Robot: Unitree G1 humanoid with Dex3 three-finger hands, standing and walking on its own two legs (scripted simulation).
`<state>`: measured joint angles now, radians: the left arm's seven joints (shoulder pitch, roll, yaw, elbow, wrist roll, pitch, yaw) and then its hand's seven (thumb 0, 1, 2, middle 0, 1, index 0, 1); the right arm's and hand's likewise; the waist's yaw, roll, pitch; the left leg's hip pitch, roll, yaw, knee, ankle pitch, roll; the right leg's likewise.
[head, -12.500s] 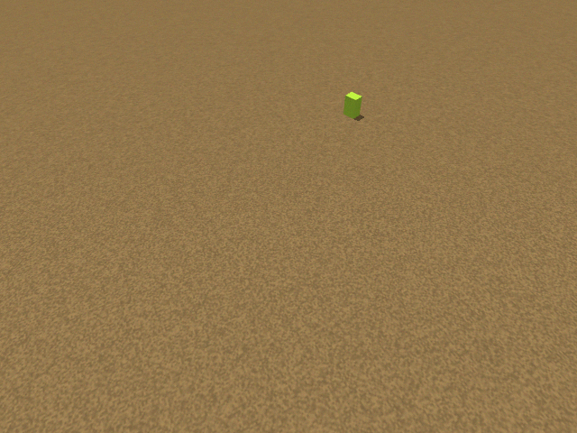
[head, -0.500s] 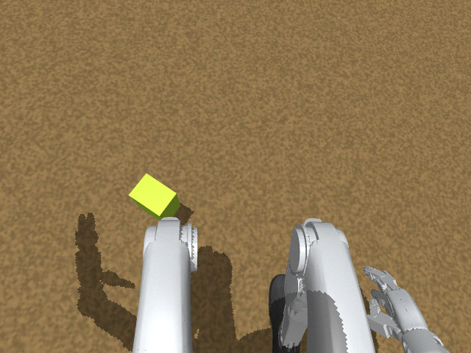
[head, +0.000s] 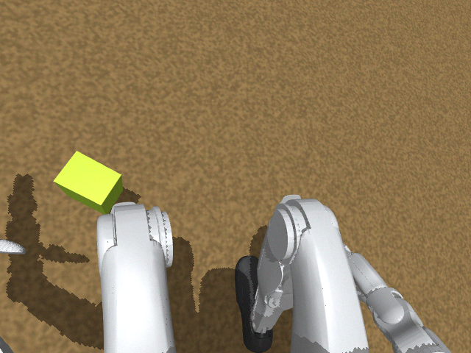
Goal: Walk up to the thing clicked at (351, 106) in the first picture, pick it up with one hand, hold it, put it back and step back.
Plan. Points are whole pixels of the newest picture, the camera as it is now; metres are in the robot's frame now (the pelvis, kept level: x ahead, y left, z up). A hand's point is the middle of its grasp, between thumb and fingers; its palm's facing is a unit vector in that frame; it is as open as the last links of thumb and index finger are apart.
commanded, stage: close in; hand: left
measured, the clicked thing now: (93, 186) +0.39 +0.23 -0.23
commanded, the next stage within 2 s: rest palm in 0.78 s
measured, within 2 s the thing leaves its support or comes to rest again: neither
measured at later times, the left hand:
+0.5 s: hand (49, 192) +0.36 +0.29 -0.18, palm faces +0.19 -0.98 +0.02, open 17.1 cm
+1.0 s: hand (71, 187) +0.38 +0.26 -0.19, palm faces +0.28 -0.96 +0.00, open 17.0 cm
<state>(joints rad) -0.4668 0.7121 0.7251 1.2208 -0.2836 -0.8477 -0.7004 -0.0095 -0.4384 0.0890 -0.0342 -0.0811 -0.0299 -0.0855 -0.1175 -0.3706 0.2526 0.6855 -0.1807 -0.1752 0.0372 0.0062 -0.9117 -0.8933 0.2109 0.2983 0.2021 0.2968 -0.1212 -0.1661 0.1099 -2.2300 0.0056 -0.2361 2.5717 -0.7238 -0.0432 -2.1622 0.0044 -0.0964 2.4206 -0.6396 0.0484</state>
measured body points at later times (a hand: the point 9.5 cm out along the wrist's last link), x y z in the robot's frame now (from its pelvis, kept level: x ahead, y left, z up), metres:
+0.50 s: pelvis -0.02 +0.02 -0.02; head +0.18 +0.19 +0.34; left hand +0.35 +0.34 -0.17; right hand +0.17 -0.24 -0.05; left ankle +0.08 +0.13 -0.26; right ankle +0.12 -0.13 -0.26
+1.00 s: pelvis -0.02 +0.02 -0.02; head +0.20 +0.20 +0.32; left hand +0.36 +0.31 -0.19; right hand +0.14 -0.24 -0.05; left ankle +0.08 +0.13 -0.26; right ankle +0.12 -0.13 -0.26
